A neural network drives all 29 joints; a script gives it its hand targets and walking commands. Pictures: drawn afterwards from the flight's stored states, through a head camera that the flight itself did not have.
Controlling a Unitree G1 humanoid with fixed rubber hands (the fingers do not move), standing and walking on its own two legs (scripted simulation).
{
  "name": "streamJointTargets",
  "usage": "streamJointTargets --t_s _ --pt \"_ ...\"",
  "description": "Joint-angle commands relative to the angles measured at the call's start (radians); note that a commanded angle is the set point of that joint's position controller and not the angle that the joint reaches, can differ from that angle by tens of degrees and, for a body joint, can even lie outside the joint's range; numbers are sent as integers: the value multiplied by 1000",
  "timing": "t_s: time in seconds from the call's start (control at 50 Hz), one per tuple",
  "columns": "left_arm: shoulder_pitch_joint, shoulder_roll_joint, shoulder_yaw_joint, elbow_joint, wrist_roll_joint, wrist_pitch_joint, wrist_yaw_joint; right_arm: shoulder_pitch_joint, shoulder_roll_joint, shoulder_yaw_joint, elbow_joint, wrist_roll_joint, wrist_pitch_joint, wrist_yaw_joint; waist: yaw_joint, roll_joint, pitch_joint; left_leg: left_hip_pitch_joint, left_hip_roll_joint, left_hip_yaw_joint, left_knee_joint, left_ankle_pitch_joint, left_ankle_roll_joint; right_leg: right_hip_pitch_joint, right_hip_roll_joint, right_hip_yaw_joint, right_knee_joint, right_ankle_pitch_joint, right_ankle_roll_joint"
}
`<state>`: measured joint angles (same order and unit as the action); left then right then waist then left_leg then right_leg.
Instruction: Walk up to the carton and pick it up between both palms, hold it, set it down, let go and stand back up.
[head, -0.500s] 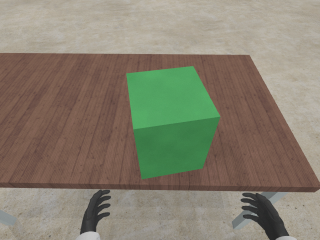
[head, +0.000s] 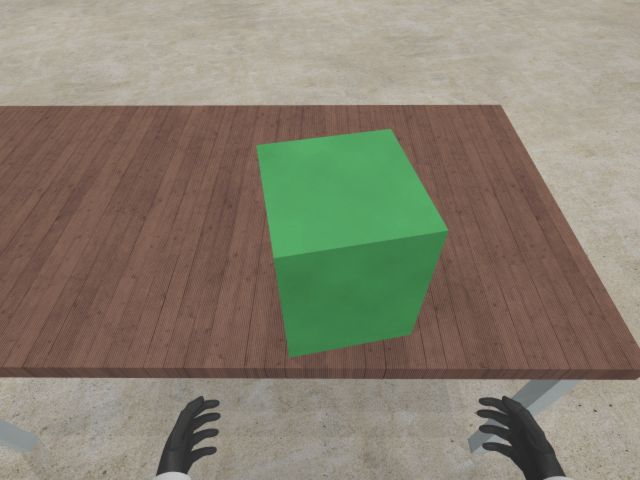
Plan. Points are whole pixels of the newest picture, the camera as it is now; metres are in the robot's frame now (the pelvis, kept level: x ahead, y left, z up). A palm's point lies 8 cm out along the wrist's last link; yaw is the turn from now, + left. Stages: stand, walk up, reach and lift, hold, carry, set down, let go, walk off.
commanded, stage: set down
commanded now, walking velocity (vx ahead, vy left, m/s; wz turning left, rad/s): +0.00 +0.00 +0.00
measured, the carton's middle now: (338, 246) +0.43 +0.02 +0.03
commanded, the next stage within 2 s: let go in 0.48 s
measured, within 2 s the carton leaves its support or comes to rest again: neither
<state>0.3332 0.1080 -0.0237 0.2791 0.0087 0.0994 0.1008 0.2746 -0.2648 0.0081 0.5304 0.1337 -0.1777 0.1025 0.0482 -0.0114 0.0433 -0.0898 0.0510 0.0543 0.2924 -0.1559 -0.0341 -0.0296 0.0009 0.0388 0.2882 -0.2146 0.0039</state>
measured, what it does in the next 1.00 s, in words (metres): stands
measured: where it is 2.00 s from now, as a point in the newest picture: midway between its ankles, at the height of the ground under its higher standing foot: outside the picture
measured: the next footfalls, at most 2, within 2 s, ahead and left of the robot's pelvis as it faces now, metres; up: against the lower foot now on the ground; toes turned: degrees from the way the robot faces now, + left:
none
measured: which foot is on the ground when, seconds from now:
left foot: down 0.00-1.00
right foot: down 0.00-1.00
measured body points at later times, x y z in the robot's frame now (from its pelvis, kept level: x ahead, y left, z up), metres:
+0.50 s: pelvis +0.00 +0.01 +0.00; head +0.01 +0.00 +0.45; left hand +0.16 +0.23 -0.08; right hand +0.17 -0.22 -0.09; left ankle +0.00 +0.14 -0.75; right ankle -0.03 -0.12 -0.75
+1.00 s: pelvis +0.00 +0.01 +0.00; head +0.00 +0.01 +0.44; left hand +0.17 +0.23 -0.09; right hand +0.17 -0.22 -0.10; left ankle +0.00 +0.14 -0.75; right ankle -0.03 -0.12 -0.75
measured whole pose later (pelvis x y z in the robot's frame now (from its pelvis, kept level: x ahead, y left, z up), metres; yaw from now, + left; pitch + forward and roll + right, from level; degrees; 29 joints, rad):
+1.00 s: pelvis +0.00 +0.01 +0.00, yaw +0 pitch -4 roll +0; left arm 0.19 0.17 0.00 0.51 0.02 0.14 -0.01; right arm 0.16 -0.20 -0.02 0.77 -0.01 -0.23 0.01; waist 0.01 0.02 0.07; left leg -0.09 0.04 0.06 0.39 -0.22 -0.02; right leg -0.01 -0.01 0.04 0.35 -0.26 0.02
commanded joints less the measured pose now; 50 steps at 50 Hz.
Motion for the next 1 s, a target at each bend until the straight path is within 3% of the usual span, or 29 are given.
streamJointTargets --t_s 0.0,0.06,0.08,0.12,0.14,0.2,0.22,0.26,0.28,0.3,0.4,0.44,0.5,0.52,0.56,0.58,0.72,0.8,0.96,0.98 --pt "-66 71 34 -113 6 -38 -3 -65 -117 -48 -89 -15 -48 -9 -2 -16 -60 172 -46 26 19 227 -3 -181 22 -45 -67 170 -17" --pt "-76 84 38 -94 15 -34 -12 -59 -99 -45 -56 -22 -49 -16 -8 3 -73 178 -49 27 30 233 -9 -169 23 -48 -64 171 -17" --pt "-71 76 32 -138 9 -39 -5 -76 -109 -54 -84 -10 -58 -14 2 26 -92 182 -41 21 27 247 -15 -174 26 -54 -59 172 -22" --pt "-69 88 38 -58 3 -28 -24 -74 -95 -48 -41 -35 -55 -26 -9 -10 -68 181 -46 30 32 252 -8 -167 26 -47 -60 195 -16" --pt "-63 91 46 -72 10 -29 -22 -74 -96 -46 -51 -28 -58 -24 1 8 -70 177 -46 28 34 258 -10 -167 24 -47 -57 190 -18" --pt "-85 102 40 -40 -1 -23 -39 -85 -72 -42 -32 -47 -60 -37 -7 -19 -61 164 -49 34 37 232 -3 -157 21 -50 -54 195 -12" --pt "-89 106 42 -33 0 -19 -41 -88 -76 -42 -21 -50 -57 -39 -19 -16 -58 172 -50 35 39 221 -1 -171 19 -46 -58 184 -9" --pt "-109 110 48 -27 4 -14 -44 -104 -72 -49 -23 -59 -58 -47 -5 2 -51 170 -45 30 38 225 -8 -179 19 -50 -53 168 -14" --pt "-111 114 44 12 -4 -9 -53 -110 -62 -47 -9 -73 -52 -53 -8 -22 -32 159 -48 38 35 196 -3 -182 20 -48 -57 137 -12" --pt "-124 117 49 -20 4 -10 -49 -111 -60 -52 -5 -72 -52 -53 -10 11 -60 179 -45 39 39 200 -9 -184 20 -52 -52 127 -14" --pt "-149 133 41 -29 -15 -15 -50 -140 -61 -68 0 -92 -70 -65 -18 -2 -79 172 -41 35 54 232 -10 -174 22 -60 -39 168 -16" --pt "-152 144 49 51 -15 -1 -70 -134 -32 -57 40 -110 -57 -76 -26 -28 -55 163 -49 47 53 194 2 -176 15 -47 -44 155 -8" --pt "-157 153 60 59 -3 2 -76 -145 -38 -54 47 -121 -65 -81 -20 4 -74 171 -50 44 69 206 -5 -178 13 -52 -37 154 -11" --pt "-164 153 63 83 -7 6 -84 -145 -32 -55 64 -129 -68 -89 -21 -22 -76 177 -50 45 74 230 -5 -168 18 -54 -34 175 -7" --pt "-176 156 66 100 -2 11 -95 -141 -31 -50 100 -132 -66 -93 -30 -9 -72 196 -52 47 86 245 -8 -171 16 -50 -33 190 -2" --pt "-178 155 69 69 4 7 -90 -145 -36 -54 95 -127 -71 -90 -28 13 -69 188 -49 39 86 261 -13 -175 16 -55 -29 191 -5" --pt "-212 165 62 68 -2 4 -95 -168 -20 -61 107 -138 -87 -96 -30 25 -77 209 -43 34 100 285 -14 -191 18 -64 -20 186 -6" --pt "-208 155 66 107 10 11 -99 -174 -31 -61 131 -136 -97 -93 -34 35 -66 218 -44 26 110 304 -19 -196 23 -64 -25 183 -13" --pt "-224 156 64 111 6 18 -99 -175 -41 -61 128 -140 -95 -93 -38 7 -72 220 -38 25 108 291 -12 -195 24 -72 -11 180 -7" --pt "-153 377 138 232 42 -41 -76 -74 -277 -121 226 -173 16 -115 -42 -52 -70 12 69 -55 156 386 42 -132 -64 -18 122 222 -23"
